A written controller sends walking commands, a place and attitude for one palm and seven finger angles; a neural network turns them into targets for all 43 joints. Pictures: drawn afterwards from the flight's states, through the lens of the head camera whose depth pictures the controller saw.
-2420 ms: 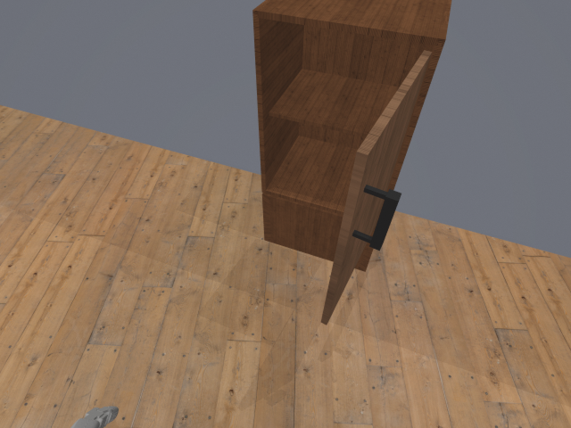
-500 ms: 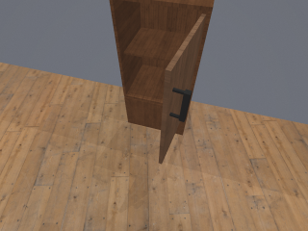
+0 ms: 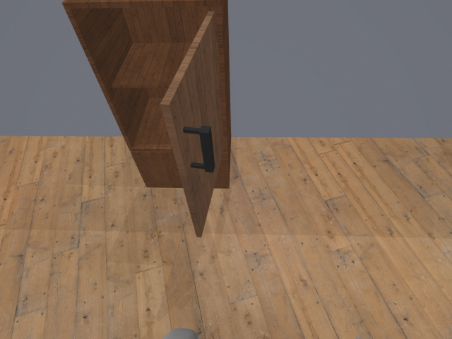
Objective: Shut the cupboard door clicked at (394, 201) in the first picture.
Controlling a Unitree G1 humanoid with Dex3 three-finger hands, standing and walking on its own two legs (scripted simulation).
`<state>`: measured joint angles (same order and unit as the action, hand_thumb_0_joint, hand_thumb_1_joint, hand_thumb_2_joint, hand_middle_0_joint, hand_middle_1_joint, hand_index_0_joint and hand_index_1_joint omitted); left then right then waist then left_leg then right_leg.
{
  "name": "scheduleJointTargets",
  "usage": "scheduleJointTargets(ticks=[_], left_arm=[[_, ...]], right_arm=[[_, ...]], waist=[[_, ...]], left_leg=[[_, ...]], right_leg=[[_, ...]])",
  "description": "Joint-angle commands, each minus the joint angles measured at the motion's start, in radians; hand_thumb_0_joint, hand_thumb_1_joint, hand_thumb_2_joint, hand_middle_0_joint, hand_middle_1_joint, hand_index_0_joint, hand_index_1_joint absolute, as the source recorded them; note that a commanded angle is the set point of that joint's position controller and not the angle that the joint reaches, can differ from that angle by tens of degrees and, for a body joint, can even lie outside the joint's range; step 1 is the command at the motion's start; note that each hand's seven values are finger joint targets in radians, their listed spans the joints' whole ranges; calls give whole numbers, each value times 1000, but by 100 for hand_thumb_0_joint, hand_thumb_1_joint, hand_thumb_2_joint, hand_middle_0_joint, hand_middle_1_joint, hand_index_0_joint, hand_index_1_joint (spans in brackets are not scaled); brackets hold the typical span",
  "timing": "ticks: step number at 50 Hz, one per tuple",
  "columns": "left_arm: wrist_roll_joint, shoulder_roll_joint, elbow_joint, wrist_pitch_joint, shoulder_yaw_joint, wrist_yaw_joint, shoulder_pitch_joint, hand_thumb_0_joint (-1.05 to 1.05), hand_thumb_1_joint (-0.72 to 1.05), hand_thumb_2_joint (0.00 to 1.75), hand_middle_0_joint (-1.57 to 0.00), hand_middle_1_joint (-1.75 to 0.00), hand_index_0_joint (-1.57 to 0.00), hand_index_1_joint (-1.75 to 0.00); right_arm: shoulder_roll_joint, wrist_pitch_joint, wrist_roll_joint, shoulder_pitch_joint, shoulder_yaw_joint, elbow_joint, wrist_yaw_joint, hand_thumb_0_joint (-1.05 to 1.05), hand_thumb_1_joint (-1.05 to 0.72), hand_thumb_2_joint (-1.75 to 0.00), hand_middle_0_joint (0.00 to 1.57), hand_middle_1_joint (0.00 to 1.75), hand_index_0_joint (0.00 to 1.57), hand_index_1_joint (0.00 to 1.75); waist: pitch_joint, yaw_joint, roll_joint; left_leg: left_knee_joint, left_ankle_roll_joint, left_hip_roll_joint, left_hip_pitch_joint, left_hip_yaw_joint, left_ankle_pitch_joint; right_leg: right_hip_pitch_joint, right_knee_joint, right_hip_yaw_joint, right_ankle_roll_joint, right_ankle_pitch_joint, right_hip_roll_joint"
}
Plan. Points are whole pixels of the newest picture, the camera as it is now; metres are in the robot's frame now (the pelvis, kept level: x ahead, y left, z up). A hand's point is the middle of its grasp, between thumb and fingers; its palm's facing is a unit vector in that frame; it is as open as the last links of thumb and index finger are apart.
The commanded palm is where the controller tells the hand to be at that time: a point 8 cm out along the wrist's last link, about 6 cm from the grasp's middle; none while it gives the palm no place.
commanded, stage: walk around to get in front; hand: left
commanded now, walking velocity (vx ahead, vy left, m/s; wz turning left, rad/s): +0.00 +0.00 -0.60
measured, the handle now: (199, 149) +0.53 +0.12 -0.02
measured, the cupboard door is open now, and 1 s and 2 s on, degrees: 82 82 82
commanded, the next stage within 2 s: none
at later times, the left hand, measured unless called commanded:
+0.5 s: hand out of the picture +0.12 +0.25 -0.17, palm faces -0.26 -0.94 -0.21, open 7.4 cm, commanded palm none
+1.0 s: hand (181, 310) +0.19 +0.12 -0.16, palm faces -0.57 -0.79 -0.24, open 7.4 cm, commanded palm none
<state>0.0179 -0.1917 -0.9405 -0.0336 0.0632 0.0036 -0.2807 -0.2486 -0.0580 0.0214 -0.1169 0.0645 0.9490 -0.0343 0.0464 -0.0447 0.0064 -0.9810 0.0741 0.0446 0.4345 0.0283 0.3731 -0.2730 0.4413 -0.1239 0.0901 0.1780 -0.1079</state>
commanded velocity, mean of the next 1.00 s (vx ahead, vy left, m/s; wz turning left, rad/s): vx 0.00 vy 0.00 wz -0.60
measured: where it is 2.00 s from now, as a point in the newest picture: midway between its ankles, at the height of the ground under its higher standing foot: outside the picture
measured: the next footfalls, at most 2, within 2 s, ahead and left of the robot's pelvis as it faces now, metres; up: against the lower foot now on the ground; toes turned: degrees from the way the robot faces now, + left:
left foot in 0.24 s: +0.03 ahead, +0.16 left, +0.00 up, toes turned -10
right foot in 0.66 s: -0.03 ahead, -0.08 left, +0.00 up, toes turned -31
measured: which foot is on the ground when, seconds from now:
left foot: up 0.00-0.22, down 0.24-0.68, up 0.70-1.00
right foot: down 0.00-0.22, up 0.24-0.64, down 0.66-1.00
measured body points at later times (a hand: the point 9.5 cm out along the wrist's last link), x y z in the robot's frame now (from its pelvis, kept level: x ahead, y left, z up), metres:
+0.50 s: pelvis -0.01 +0.06 +0.00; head +0.04 +0.07 +0.45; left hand +0.14 +0.30 -0.15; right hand -0.02 -0.20 -0.13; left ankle -0.01 +0.17 -0.74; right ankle -0.07 -0.08 -0.67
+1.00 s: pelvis +0.00 +0.02 -0.01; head +0.03 -0.01 +0.44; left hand +0.22 +0.17 -0.14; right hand -0.09 -0.24 -0.15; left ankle +0.10 +0.14 -0.69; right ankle -0.06 -0.06 -0.74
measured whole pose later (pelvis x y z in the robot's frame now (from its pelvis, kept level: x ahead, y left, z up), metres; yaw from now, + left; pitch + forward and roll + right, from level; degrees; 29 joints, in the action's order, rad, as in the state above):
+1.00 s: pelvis +0.00 +0.02 -0.01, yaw -37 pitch +1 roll +1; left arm 0.02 -0.20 -0.90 -0.04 0.06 0.00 -0.17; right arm -0.24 -0.05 0.02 -0.16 0.06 0.91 -0.02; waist 0.07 0.01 0.01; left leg -0.96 0.10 0.09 0.48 -0.03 0.39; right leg -0.25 0.50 -0.09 0.04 0.27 -0.06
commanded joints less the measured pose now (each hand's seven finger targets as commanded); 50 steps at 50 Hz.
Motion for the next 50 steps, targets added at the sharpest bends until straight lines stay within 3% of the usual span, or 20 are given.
scheduleJointTargets(ticks=[1,6,9,10,11,12,13,14,17,20,24,29,31,32,33,34,35,40,46,50], left_arm=[[4,-219,65,16,58,-13,-51,0,90,90,-20,-30,-20,-30],[9,-243,93,5,64,-14,16,0,90,90,-20,-30,-20,-30],[2,-239,110,-1,62,-11,79,0,90,90,-20,-30,-20,-30],[-4,-210,123,-2,56,-6,84,0,90,90,-20,-30,-20,-30],[-12,-149,134,-4,47,7,64,0,90,90,-20,-30,-20,-30],[0,-167,138,-2,57,10,81,0,90,90,-20,-30,-20,-30],[13,-198,128,-3,73,18,61,0,90,90,-20,-30,-20,-30],[16,-199,104,-13,80,21,19,0,90,90,-20,-30,-20,-30],[16,-160,82,-19,64,37,14,0,90,90,-20,-30,-20,-30],[5,-127,108,-13,46,38,101,0,90,90,-20,-30,-20,-30],[1,-117,130,-17,31,40,187,0,90,90,-20,-30,-20,-30],[1,-110,129,-8,26,40,194,0,90,90,-20,-30,-20,-30],[1,-123,114,2,31,37,143,0,90,90,-20,-30,-20,-30],[4,-158,93,16,39,33,64,0,90,90,-20,-30,-20,-30],[14,-281,70,32,61,15,-13,0,90,90,-20,-30,-20,-30],[-1,-345,61,28,76,-3,-49,0,90,90,-20,-30,-20,-30],[-7,-317,64,19,72,-17,-42,0,90,90,-20,-30,-20,-30],[-3,-216,111,21,46,-18,126,0,90,90,-20,-30,-20,-30],[4,-230,111,22,51,-14,98,0,90,90,-20,-30,-20,-30],[8,-244,112,18,59,-18,75,0,90,90,-20,-30,-20,-30]], right_arm=[[-78,34,-8,51,14,-110,-4,0,-90,-90,20,30,20,30],[-81,43,-20,3,13,-124,-7,0,-90,-90,20,30,20,30],[-82,57,-25,-122,14,-92,-13,0,-90,-90,20,30,20,30],[-119,66,-22,-161,19,-88,-21,0,-90,-90,20,30,20,30],[-203,72,-8,-143,31,-101,-22,0,-90,-90,20,30,20,30],[-238,64,-9,-97,34,-126,-19,0,-90,-90,20,30,20,30],[-205,64,-3,-40,17,-153,-19,0,-90,-90,20,30,20,30],[-154,68,0,19,2,-163,-18,0,-90,-90,20,30,20,30],[-124,76,4,12,-7,-156,-18,0,-90,-90,20,30,20,30],[-128,78,4,-129,2,-112,-18,0,-90,-90,20,30,20,30],[-155,74,4,-195,19,-80,-12,0,-90,-90,20,30,20,30],[-181,66,7,-182,36,-68,0,0,-90,-90,20,30,20,30],[-182,64,4,-166,39,-67,4,0,-90,-90,20,30,20,30],[-173,62,-4,-168,37,-69,8,0,-90,-90,20,30,20,30],[-103,58,-12,-187,19,-97,19,0,-90,-90,20,30,20,30],[-63,48,-6,-123,6,-141,14,0,-90,-90,20,30,20,30],[-82,37,-9,-105,9,-142,0,0,-90,-90,20,30,20,30],[-73,25,0,-105,14,-87,8,0,-90,-90,20,30,20,30],[-69,26,-2,-78,17,-103,9,0,-90,-90,20,30,20,30],[-65,40,-11,-30,13,-134,5,0,-90,-90,20,30,20,30]], waist=[[-86,-17,-133],[-100,7,-157],[-122,67,-133],[-133,88,-48],[-115,81,222],[-61,68,262],[-25,34,158],[-23,-4,151],[-5,-3,125],[-23,60,144],[-42,96,177],[-63,94,222],[-92,55,188],[-140,10,106],[-197,-18,-196],[-194,-32,-316],[-186,-33,-225],[-74,47,-116],[-67,41,-152],[-95,23,-167]], left_leg=[[85,-5,-10,68,12,30],[273,-34,-37,-68,22,60],[549,-52,-54,-313,-3,-104],[641,-81,23,-451,63,-112],[772,-141,260,-518,319,-24],[798,-212,431,-354,413,-78],[800,-244,414,-214,373,-112],[799,-233,360,-131,299,-99],[707,-189,208,-233,52,-339],[639,-209,229,-388,16,-595],[602,-219,265,-450,-31,-708],[538,-192,296,-387,-101,-697],[445,-140,285,-343,-151,-645],[286,-83,258,-267,-204,-574],[60,-17,162,7,-252,-153],[-134,10,74,149,-165,254],[-191,-8,91,156,-50,229],[-142,21,90,105,-57,23],[-44,30,53,92,-58,-10],[122,20,21,38,-60,39]], right_leg=[[161,-124,-378,100,-211,279],[88,-112,-430,91,-214,263],[-54,-53,-393,14,-150,191],[-181,24,-323,-33,-27,113],[-359,236,-146,-85,210,-23],[-367,487,0,-130,356,6],[-305,645,-9,-146,313,58],[-263,733,-2,-153,262,65],[-318,800,61,-164,181,86],[-361,696,101,-175,217,113],[-290,485,162,-171,259,137],[-126,289,211,-134,242,123],[4,125,220,-116,118,115],[171,-21,190,-97,-34,141],[402,-78,-99,-15,-304,367],[363,-54,-310,79,-670,533],[330,-45,-228,133,-597,515],[141,-61,-83,73,-482,333],[104,-79,-159,84,-351,304],[137,-34,-239,104,-444,308]])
